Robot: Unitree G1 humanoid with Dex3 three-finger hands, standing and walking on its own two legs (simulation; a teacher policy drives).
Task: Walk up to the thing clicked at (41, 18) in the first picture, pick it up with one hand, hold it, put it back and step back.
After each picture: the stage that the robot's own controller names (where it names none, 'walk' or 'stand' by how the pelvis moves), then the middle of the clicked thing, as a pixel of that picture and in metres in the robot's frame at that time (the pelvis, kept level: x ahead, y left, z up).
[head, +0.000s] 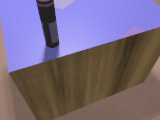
stand; (49, 23) +0.64 +0.18 +0.06
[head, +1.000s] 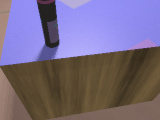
walk; (49, 21) +0.60 +0.19 +0.08
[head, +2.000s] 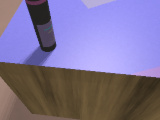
stand; (42, 23) +0.53 +0.19 +0.10
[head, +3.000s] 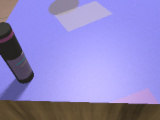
walk; (14, 57) +0.41 +0.27 +0.08
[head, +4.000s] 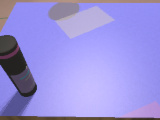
stand; (18, 70) +0.36 +0.24 +0.06
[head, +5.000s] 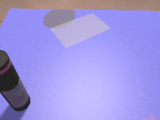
stand; (10, 85) +0.31 +0.25 +0.05
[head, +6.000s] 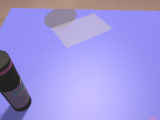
stand; (11, 85) +0.30 +0.25 +0.05
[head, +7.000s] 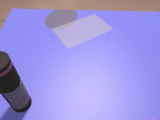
stand; (11, 86) +0.30 +0.25 +0.05
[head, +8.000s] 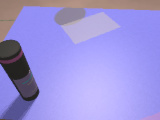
rise first; (20, 74) +0.33 +0.25 +0.06
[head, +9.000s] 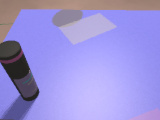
rise first; (21, 74) +0.34 +0.24 +0.06
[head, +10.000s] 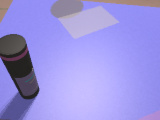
go down; (22, 72) +0.34 +0.21 +0.07
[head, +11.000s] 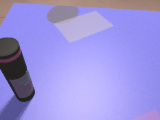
go down; (17, 74) +0.34 +0.23 +0.07
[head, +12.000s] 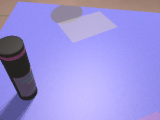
go down; (20, 73) +0.34 +0.22 +0.07
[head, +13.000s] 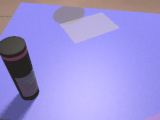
close in; (22, 73) +0.34 +0.22 +0.07
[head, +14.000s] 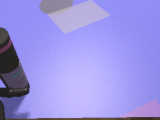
close; (9, 68) +0.34 +0.23 +0.09
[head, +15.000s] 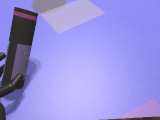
close; (19, 49) +0.42 +0.21 +0.09
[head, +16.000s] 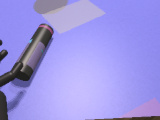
close; (34, 49) +0.49 +0.19 +0.02
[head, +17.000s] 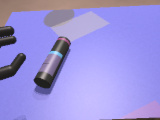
rise first; (54, 60) +0.49 +0.15 +0.00
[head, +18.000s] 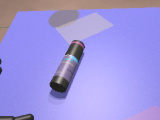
go down; (69, 64) +0.47 +0.09 -0.02
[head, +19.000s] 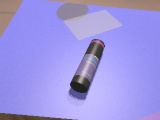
go down; (89, 63) +0.46 +0.00 -0.02
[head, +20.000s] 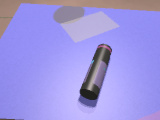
go down; (97, 69) +0.44 -0.04 -0.02
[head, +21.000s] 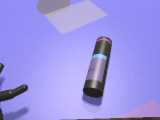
close; (99, 64) +0.43 -0.06 +0.00
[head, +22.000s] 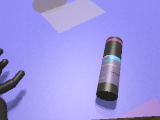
close; (110, 65) +0.41 -0.11 +0.01
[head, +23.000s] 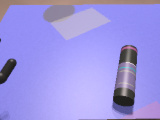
lift; (126, 72) +0.41 -0.15 +0.01
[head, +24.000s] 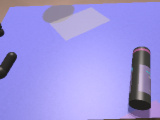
rise first; (140, 75) +0.39 -0.20 +0.00
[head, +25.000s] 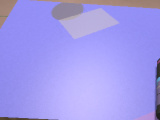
go down; out of the picture +0.35 -0.29 +0.01
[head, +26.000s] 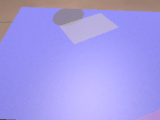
close in; out of the picture +0.34 -0.35 -0.02
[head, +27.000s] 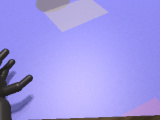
close; out of the picture +0.33 -0.40 +0.01
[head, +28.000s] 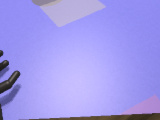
close; out of the picture +0.31 -0.47 +0.02
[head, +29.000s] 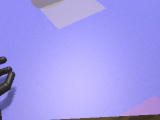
close; out of the picture +0.29 -0.54 +0.03
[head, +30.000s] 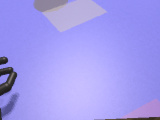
close; out of the picture +0.13 -0.86 -0.60
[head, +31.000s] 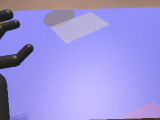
lift; out of the picture +0.25 -0.88 -0.71
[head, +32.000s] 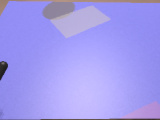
close; out of the picture +0.27 -0.94 -0.70
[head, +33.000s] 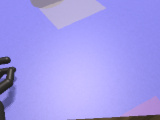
close; out of the picture +0.31 -1.00 -0.69
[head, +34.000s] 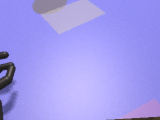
lift; out of the picture +0.34 -1.06 -0.69
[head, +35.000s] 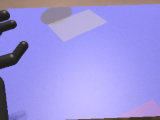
close; out of the picture +0.39 -1.11 -0.71
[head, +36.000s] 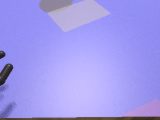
close; out of the picture +0.40 -1.18 -0.70
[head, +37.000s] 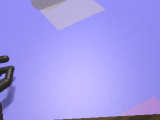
close; out of the picture +0.44 -1.22 -0.69
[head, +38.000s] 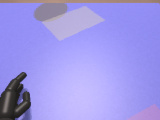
stand; out of the picture +0.47 -1.25 -0.69
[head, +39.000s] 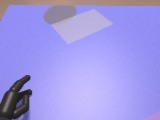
stand; out of the picture +0.42 -1.32 -0.72
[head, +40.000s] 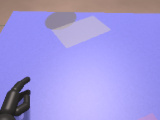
stand; out of the picture +0.38 -1.34 -0.74
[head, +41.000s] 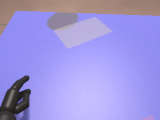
stand; out of the picture +0.37 -1.37 -0.74
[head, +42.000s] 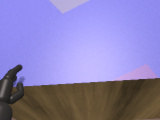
walk; out of the picture +0.56 -1.40 -0.73
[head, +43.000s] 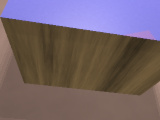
walk; out of the picture +0.90 -1.47 -0.73
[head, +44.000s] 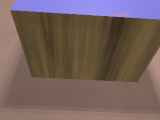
stand; out of the picture +1.14 -1.43 -0.72
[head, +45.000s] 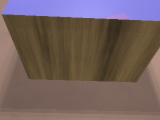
stand; out of the picture +1.09 -1.43 -0.74
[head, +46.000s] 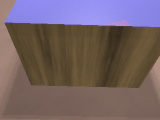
stand; out of the picture +1.07 -1.44 -0.75
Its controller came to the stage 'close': yes
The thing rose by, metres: 0.00
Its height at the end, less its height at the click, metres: -0.80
